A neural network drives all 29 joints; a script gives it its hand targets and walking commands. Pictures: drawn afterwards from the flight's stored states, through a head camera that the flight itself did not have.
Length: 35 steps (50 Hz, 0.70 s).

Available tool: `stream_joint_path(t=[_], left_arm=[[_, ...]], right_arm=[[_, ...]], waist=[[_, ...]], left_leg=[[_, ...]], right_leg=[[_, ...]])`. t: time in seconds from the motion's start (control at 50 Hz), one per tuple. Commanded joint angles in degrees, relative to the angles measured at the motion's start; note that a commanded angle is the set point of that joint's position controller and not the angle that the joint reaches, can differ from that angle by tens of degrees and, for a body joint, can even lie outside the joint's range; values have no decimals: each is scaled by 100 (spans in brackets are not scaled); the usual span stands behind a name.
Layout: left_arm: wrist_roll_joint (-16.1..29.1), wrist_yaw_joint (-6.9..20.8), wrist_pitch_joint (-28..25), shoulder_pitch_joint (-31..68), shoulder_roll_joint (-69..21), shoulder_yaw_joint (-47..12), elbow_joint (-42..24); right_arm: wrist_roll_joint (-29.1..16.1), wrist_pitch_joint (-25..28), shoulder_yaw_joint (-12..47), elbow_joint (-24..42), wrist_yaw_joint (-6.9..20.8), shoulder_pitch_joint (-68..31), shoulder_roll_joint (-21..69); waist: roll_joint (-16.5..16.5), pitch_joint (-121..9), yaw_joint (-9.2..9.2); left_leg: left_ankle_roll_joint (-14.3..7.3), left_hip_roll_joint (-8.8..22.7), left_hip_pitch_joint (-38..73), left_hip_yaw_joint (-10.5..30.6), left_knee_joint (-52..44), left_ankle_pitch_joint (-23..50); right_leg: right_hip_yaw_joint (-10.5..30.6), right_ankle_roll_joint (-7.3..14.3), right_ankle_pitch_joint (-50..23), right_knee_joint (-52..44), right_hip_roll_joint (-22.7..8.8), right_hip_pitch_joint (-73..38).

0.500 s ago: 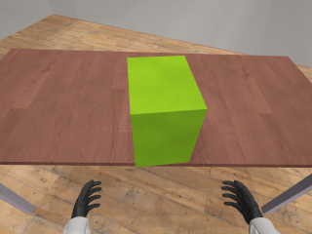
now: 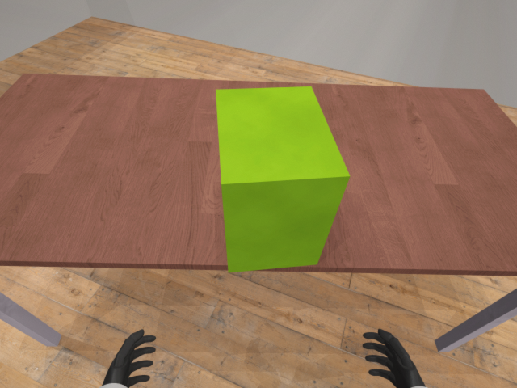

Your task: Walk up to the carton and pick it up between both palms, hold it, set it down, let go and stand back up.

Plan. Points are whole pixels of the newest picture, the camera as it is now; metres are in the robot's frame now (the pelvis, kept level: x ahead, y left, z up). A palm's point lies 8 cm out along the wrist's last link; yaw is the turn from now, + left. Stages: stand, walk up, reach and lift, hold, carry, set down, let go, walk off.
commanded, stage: let go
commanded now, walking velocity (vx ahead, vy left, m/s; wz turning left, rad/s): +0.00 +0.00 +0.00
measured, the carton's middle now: (269, 181) +0.46 -0.01 +0.05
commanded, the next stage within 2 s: stand in 0.42 s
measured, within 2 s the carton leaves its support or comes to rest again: neither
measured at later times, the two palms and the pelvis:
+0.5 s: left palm (115, 381) +0.15 +0.23 -0.08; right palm out of the picture +0.15 -0.23 -0.09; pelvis +0.00 +0.00 +0.00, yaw +1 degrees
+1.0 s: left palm out of the picture +0.02 +0.26 -0.12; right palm out of the picture +0.02 -0.25 -0.12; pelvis -0.04 +0.01 -0.01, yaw +2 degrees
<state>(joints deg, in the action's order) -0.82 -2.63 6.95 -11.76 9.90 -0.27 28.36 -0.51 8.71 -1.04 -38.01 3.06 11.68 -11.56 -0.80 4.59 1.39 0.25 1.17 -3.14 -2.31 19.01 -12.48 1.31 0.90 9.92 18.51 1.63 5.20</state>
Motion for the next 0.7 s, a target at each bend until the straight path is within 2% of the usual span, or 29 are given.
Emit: stream_joint_path(t=[0.0,0.14,0.28,0.34,0.36,0.42,0.44,0.46,0.48,0.5,0.52,0.58,0.68], left_arm=[[39,20,-155,617,627,175,-640],[96,111,-193,531,682,114,-403],[77,127,-186,486,678,136,-418],[73,144,-154,529,641,104,-357],[86,157,-132,500,651,156,-309],[88,153,-108,606,643,161,-430],[-85,100,-566,-188,972,456,178],[-45,119,-658,-324,1033,454,280],[-53,143,-759,-169,1022,484,263],[-77,166,-829,-69,951,483,304],[-76,182,-885,-5,922,451,302],[-82,223,-931,-56,832,433,489],[-66,246,-971,-182,944,457,739]], right_arm=[[106,276,-259,452,-108,-440,-462],[180,464,-325,72,-139,-465,-505],[124,601,-326,-55,-120,-476,-570],[100,584,-318,-66,-126,-518,-577],[118,569,-291,20,-127,-527,-586],[117,522,-338,48,-146,-520,-589],[41,-11,-339,-66,-327,41,-920],[35,-221,-332,43,-362,163,-883],[40,-306,-333,102,-379,143,-887],[25,-360,-330,140,-380,172,-830],[48,-394,-316,163,-386,259,-820],[72,-439,-328,197,-378,397,-838],[77,-474,-332,198,-363,611,-853]], waist=[[146,-623,-2],[146,-682,-132],[218,-680,-99],[189,-542,-109],[46,-522,-81],[110,-458,-80],[100,-946,83],[-46,-917,-21],[-36,-979,-58],[23,-1025,-111],[-65,-998,-143],[33,-469,-152],[183,-467,-158]], left_leg=[[76,-31,3,-214,-70,958],[160,20,157,-152,103,1411],[237,18,193,-111,175,1699],[224,16,153,-114,161,1609],[202,1,100,-135,144,1494],[192,-14,-4,-155,103,1235],[-150,413,-627,399,677,1811],[-204,511,-557,443,596,1228],[-238,543,-408,520,661,1452],[-230,547,-439,517,679,1384],[-200,544,-462,519,678,1193],[-172,536,-716,602,544,821],[-212,512,-825,657,483,516]], right_leg=[[-109,37,-605,-145,-136,-10],[-214,79,-854,-66,-60,52],[-265,107,-1055,-5,-1,-47],[-244,106,-1044,-7,-11,-19],[-237,71,-991,-28,-21,-45],[-209,59,-840,-5,-53,8],[259,10,-1393,448,-532,97],[388,10,-1082,369,-650,144],[477,27,-1393,416,-700,157],[482,30,-1380,425,-721,193],[488,39,-1282,369,-722,249],[514,60,-835,255,-699,574],[518,47,-507,219,-714,545]])
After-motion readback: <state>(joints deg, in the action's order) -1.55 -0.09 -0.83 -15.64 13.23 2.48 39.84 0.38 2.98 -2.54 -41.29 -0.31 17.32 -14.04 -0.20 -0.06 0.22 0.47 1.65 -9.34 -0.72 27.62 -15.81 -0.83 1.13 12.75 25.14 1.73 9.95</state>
